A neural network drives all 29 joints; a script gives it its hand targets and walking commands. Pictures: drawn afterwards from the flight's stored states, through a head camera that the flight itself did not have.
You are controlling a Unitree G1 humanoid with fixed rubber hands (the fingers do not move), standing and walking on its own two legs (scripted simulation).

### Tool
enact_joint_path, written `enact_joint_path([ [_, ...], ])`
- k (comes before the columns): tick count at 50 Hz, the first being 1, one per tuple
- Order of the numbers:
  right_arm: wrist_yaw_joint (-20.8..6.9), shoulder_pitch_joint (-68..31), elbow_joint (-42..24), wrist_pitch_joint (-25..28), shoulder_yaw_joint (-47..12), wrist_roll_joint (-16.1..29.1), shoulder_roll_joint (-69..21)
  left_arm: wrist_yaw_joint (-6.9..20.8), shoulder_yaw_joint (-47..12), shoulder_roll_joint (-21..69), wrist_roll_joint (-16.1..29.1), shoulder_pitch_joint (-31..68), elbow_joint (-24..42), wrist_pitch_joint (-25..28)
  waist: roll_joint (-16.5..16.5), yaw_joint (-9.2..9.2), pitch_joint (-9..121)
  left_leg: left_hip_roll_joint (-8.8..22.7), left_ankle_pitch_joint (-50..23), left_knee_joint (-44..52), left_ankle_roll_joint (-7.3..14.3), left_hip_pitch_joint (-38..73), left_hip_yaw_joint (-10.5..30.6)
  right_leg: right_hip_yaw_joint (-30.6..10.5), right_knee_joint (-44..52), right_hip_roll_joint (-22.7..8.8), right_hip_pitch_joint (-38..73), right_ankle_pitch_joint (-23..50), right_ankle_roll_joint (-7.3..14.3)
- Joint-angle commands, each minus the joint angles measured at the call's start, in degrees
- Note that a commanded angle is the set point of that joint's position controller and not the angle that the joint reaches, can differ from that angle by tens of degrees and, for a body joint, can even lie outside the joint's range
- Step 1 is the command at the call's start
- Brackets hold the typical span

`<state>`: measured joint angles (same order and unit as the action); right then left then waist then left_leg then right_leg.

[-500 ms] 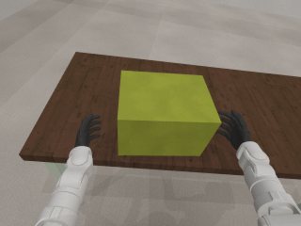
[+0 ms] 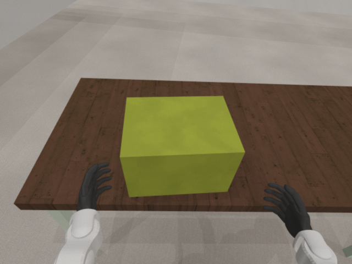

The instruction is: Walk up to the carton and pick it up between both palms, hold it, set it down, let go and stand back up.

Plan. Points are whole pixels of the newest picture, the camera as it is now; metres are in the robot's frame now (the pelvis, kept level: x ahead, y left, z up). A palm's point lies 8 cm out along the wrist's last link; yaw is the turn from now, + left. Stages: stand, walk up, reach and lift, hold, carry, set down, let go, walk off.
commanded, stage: set down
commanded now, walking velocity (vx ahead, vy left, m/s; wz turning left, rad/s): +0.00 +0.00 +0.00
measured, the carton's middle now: (177, 145) +0.44 +0.03 +0.00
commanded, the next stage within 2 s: let go in 1.92 s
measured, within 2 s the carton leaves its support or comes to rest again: neither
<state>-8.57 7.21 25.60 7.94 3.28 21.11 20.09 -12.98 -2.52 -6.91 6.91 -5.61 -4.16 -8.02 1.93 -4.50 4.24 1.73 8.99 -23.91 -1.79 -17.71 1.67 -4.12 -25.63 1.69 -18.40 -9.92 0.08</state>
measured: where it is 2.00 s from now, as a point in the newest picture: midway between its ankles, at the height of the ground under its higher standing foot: outside the picture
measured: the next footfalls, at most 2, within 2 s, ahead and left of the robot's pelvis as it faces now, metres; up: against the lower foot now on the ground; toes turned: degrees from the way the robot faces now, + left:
none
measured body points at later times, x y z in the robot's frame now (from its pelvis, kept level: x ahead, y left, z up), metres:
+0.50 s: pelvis +0.04 +0.00 +0.00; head +0.03 +0.01 +0.45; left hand +0.23 +0.23 +0.00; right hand +0.25 -0.24 -0.01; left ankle +0.04 +0.15 -0.74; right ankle +0.04 -0.12 -0.74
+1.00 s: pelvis +0.04 +0.00 +0.00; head +0.03 +0.01 +0.45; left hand +0.21 +0.23 -0.03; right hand +0.25 -0.22 -0.02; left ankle +0.04 +0.15 -0.74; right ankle +0.04 -0.12 -0.74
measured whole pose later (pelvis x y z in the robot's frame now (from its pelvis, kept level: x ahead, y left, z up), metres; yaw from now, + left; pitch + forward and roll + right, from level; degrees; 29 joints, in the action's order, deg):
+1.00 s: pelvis +0.04 +0.00 +0.00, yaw +0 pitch +1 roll +1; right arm -3.4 16.2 19.0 4.7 1.1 11.1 11.9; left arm -6.1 0.4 -10.7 6.9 -16.7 -10.6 -6.1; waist 3.2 -4.5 1.8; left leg 1.7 10.6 -20.4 -2.6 -10.6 1.5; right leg -4.1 -23.9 1.5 -12.2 -12.5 0.6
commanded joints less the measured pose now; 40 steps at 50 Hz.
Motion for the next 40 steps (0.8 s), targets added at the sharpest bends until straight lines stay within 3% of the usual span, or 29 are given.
enact_joint_path([
  [1,0.96,-7.51,-22.76,0.18,3.74,-3.12,11.08,1.22,3.35,-5.77,1.11,4.52,10.41,0.69,5.49,2.74,3.32,-2.95,4.49,6.55,1.85,12.1,-6.79,1.05,11.34,-0.3,8.1,-15.62,1.77],
  [2,1.06,-7.38,-23.28,0.37,3.05,-2.44,10.63,1.46,4.21,-6.33,1.6,5.18,10.98,1.23,7.42,2.06,4.5,-3.18,3.48,5.91,2.32,12.2,-6.75,0.7,11.27,-0.83,8.36,-15.35,1.33],
  [5,1.9,-3.96,-22.77,-1.71,2.31,-3.53,10.39,2.85,4.74,-6.59,1.4,3.11,8.48,0.3,7.1,2.93,2.31,-3.12,2.09,6.52,2.34,13.84,-6.84,-0.26,12.4,-1.35,7.63,-14.48,0.97],
  [6,2.17,-3.79,-24.33,-1.82,2.55,-2.89,9.06,2.72,5.77,-7.17,2.06,3.92,13.33,-0.04,5.62,2.34,4.42,-3.18,1.17,6.72,2.16,13.99,-7.37,0.78,11.56,-0.54,10.33,-11.26,0.79],
  [7,2.81,-1.14,-20.39,-3.07,1.6,-3.49,8.44,3.92,5.73,-7.32,0.8,0.69,6.84,-1.38,6.06,2.69,0.28,-3.16,1.3,7.71,2.23,13.65,-7.1,0.93,11.76,-0.81,9.14,-9.97,0.78],
  [9,3.23,0.3,-23.5,-2.81,1.38,-2.89,7.79,4.69,5.25,-7.33,1.44,-1.82,10.77,-0.56,4.56,2.57,0.52,-3.28,-2.77,7.73,1.94,14.49,-7.54,1.51,11.4,-0.22,10.83,-3.6,0.64],
  [10,3.14,-0.21,-24.14,-2.09,2.73,-2.44,10.68,4.01,4.85,-6.77,0.54,-2.19,17.44,0.14,1.85,2.4,1.93,-2.95,-6.01,7.5,0.74,16.91,-6.97,2.55,10.78,0.68,10.57,-0.65,1.46],
  [14,3.75,7.02,-25.29,-0.75,2.4,-3.44,8.88,5.81,4.99,-6.59,0.25,-10.33,13.31,0.74,1.77,3.34,4.81,-3.96,-15.41,5.21,0.37,19.88,-6.62,2.84,10.57,0.82,13.3,11.93,1.22],
  [15,3.88,7.02,-23.69,-0.6,0.82,-3.23,7.81,6.55,6.23,-8.0,-1.02,-9.59,11.86,0.83,2.5,2.94,2.31,-4.23,-14.21,5.33,0.8,18.81,-7.02,2.15,10.9,0.55,13.27,10.22,1.27],
  [16,3.51,6.76,-26.83,0.16,2.21,-2.4,9.33,5.54,4.69,-6.34,-0.13,-10.31,19.48,2.08,1.97,2.8,4.78,-3.35,-18.55,5.42,0.01,20.48,-6.33,3.51,10.03,2.02,14.2,14.22,1.17],
  [17,3.36,8.33,-24.1,0.4,0.79,-2.78,8.3,5.99,5.85,-7.1,-0.93,-11.08,17.24,2.45,0.33,2.57,1.95,-4.0,-19.05,4.78,-0.54,20.05,-6.51,3.15,10.51,1.52,13.15,14.58,1.18],
  [18,3.89,8.72,-21.3,-0.44,0.62,-4.62,7.25,6.84,5.44,-7.07,-1.91,-10.79,10.45,2.5,0.55,3.28,-1.35,-4.11,-13.33,5.31,-0.08,19.7,-7.02,2.35,11.81,0.86,11.8,8.57,1.29],
  [19,3.55,6.13,-27.07,0.9,2.84,-3.58,7.33,5.81,5.79,-8.75,0.04,-8.33,17.33,4.0,0.24,2.17,2.82,-3.72,-13.45,5.64,-0.07,18.26,-6.7,3.21,10.95,1.17,12.28,7.3,1.33],
  [20,3.62,7.22,-22.25,0.53,1.45,-4.96,6.47,6.3,4.75,-7.82,-1.04,-10.17,11.18,3.79,1.13,3.02,-0.43,-4.07,-14.32,5.05,-0.39,17.62,-6.57,2.58,10.82,0.76,11.72,8.63,1.39],
  [22,3.28,6.64,-25.28,1.21,1.43,-4.67,5.68,5.97,5.1,-8.67,0.41,-9.81,13.38,4.96,0.53,1.86,-0.19,-3.4,-12.04,5.38,0.07,18.1,-6.96,2.66,11.49,0.56,10.71,5.27,1.14],
  [23,3.32,6.37,-25.08,1.36,2.06,-5.55,5.85,6.03,4.69,-8.42,0.02,-9.56,11.32,4.87,2.12,2.78,-1.14,-3.5,-10.58,5.98,0.26,17.7,-6.85,3.15,11.35,0.84,10.5,5.44,1.08],
  [24,3.4,6.25,-24.34,1.33,1.06,-5.31,4.54,5.99,4.27,-8.03,0.2,-8.25,12.31,5.57,0.26,2.28,-0.42,-3.45,-10.3,5.56,0.02,17.11,-7.02,2.7,11.22,0.89,10.65,4.76,1.04],
  [25,3.25,5.53,-26.89,2.51,2.58,-4.99,6.2,5.11,3.37,-9.09,1.46,-9.51,15.19,6.38,-0.04,2.37,4.05,-2.82,-13.87,5.09,-0.32,17.94,-6.56,3.51,10.3,1.03,12.07,9.41,1.26],
  [27,3.98,7.33,-23.2,2.04,1.34,-6.05,5.19,6.37,3.73,-8.64,1.26,-10.2,8.93,6.23,2.2,2.79,0.97,-3.84,-10.83,5.43,-0.09,16.17,-7.0,2.42,9.96,0.17,12.18,9.63,0.06],
  [28,4.36,9.06,-20.52,1.45,0.12,-6.84,3.51,7.12,4.4,-9.29,0.43,-10.88,4.19,5.35,0.58,3.56,-0.83,-4.11,-10.43,5.61,-0.03,16.69,-7.45,1.77,10.96,-0.55,12.31,10.33,-0.23],
  [29,4.39,7.32,-23.07,2.42,0.7,-6.7,4.23,6.87,5.61,-10.21,0.84,-9.13,7.74,6.52,1.49,2.13,2.41,-3.69,-10.5,5.82,0.26,16.55,-7.34,2.33,10.22,0.15,13.58,8.06,-0.04],
  [30,4.34,5.84,-22.97,2.14,1.91,-6.35,5.77,6.28,3.54,-9.23,1.12,-9.11,11.6,6.35,0.27,2.86,1.07,-2.89,-9.16,6.34,0.14,16.54,-6.68,2.87,10.63,0.59,11.63,4.88,0.36],
  [31,4.43,6.72,-21.3,1.84,1.99,-7.93,4.38,6.43,4.72,-9.37,0.37,-10.32,7.57,5.74,0.67,2.0,0.0,-3.0,-8.47,6.46,0.36,17.15,-7.37,3.14,11.21,0.16,11.62,3.25,0.42],
  [32,4.78,6.31,-17.78,1.2,2.0,-8.21,3.75,7.06,4.8,-9.92,0.01,-7.88,5.83,5.17,1.19,3.18,-2.2,-3.29,-6.73,6.21,0.5,16.61,-7.33,1.95,11.91,-0.27,10.39,1.36,0.67],
  [35,4.56,8.11,-15.47,-0.07,1.2,-8.71,2.77,7.62,4.48,-8.71,0.02,-9.95,1.43,4.39,0.8,3.15,-3.88,-2.96,-6.95,7.1,0.54,17.45,-7.52,2.33,12.61,-0.53,10.67,1.59,0.76],
  [36,4.29,8.85,-17.53,0.28,1.0,-8.27,3.19,7.04,4.51,-8.56,0.27,-10.93,5.23,4.9,-0.57,2.77,-0.81,-3.29,-9.38,6.59,0.18,17.57,-6.77,2.68,11.66,-0.49,11.04,5.29,0.3],
  [37,4.99,7.49,-16.45,-0.46,0.75,-9.59,1.8,8.2,5.27,-10.03,-0.24,-9.61,1.52,3.84,0.51,2.52,-3.25,-3.45,-6.49,6.79,0.46,16.72,-7.16,1.83,12.54,-0.7,10.58,1.24,0.33],
  [39,4.59,6.44,-17.55,-0.17,1.91,-10.02,2.78,7.17,4.52,-9.5,-0.32,-8.22,5.76,4.62,-1.13,2.74,-2.44,-2.87,-6.48,7.04,0.13,16.89,-6.88,3.41,11.38,-0.18,9.53,0.43,0.99],
  [40,4.97,5.01,-15.75,-0.96,1.09,-10.92,1.59,7.76,3.51,-9.38,0.2,-6.77,2.75,4.32,1.05,3.22,-3.13,-2.83,-3.68,6.76,0.38,15.37,-7.3,2.73,11.84,-0.33,9.46,-2.06,0.76],
])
